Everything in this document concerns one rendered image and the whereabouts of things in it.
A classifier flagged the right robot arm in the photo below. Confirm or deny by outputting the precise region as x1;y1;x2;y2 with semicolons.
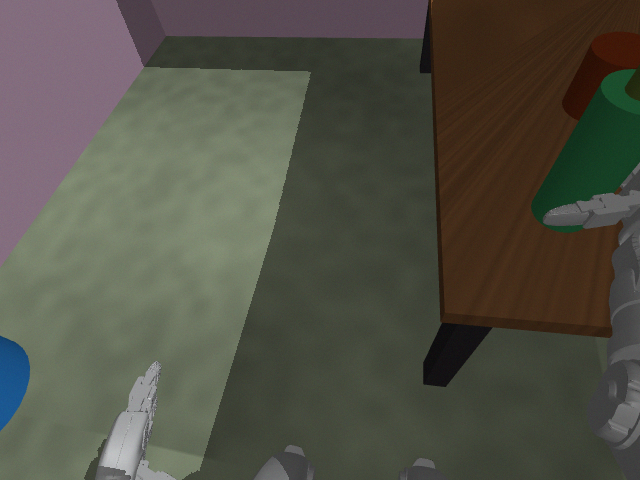
587;214;640;480

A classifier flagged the right robot hand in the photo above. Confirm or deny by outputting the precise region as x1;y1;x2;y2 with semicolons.
543;163;640;229

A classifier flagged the left robot hand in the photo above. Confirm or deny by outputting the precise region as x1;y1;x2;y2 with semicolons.
95;361;177;480

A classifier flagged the table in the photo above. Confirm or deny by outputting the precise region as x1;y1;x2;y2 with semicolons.
420;0;640;387

